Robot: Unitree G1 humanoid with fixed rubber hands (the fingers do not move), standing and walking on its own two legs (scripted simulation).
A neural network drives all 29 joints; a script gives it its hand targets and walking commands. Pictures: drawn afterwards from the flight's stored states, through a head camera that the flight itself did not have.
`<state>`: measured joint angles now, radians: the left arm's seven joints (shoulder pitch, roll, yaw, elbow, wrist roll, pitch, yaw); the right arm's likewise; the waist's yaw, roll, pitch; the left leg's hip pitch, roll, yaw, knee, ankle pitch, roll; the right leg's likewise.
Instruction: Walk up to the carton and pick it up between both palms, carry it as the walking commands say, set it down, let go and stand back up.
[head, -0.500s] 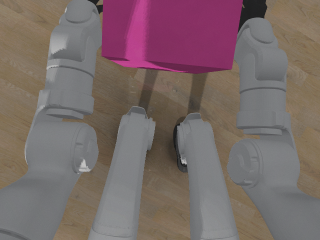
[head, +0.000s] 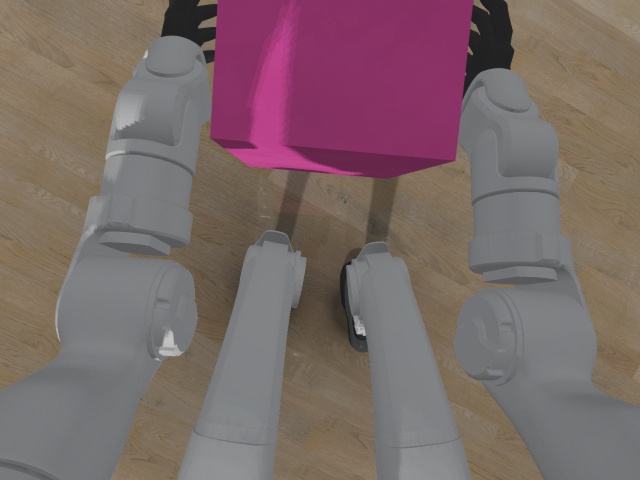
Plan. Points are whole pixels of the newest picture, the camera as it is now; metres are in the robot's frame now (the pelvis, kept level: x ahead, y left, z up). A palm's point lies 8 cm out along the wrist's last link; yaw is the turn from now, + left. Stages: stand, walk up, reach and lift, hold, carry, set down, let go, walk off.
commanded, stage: reach and lift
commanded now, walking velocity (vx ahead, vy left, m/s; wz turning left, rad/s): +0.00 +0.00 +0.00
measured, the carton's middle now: (333, 59) +0.54 +0.02 -0.12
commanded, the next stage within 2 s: none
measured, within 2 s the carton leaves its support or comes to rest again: neither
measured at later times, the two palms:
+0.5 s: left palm (163, 43) +0.49 +0.16 -0.01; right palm (524, 86) +0.48 -0.13 +0.00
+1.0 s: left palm (145, 20) +0.47 +0.15 +0.06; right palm (610, 75) +0.46 -0.14 +0.07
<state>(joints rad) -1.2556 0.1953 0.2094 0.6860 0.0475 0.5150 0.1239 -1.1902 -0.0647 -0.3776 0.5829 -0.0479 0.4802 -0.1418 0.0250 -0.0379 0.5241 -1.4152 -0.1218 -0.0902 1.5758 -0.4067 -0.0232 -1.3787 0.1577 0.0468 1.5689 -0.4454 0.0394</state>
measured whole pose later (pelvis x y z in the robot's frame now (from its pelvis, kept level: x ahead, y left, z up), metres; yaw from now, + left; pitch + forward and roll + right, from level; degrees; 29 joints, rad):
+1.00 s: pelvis +0.02 -0.01 +0.12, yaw +1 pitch +3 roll -1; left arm -0.94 0.10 0.20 0.59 0.08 0.49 0.10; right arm -0.85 0.04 -0.34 0.46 -0.09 0.45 -0.13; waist 0.01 -0.04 0.52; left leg -0.83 -0.11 -0.13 1.10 -0.31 -0.02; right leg -0.80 0.14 0.08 1.10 -0.34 0.01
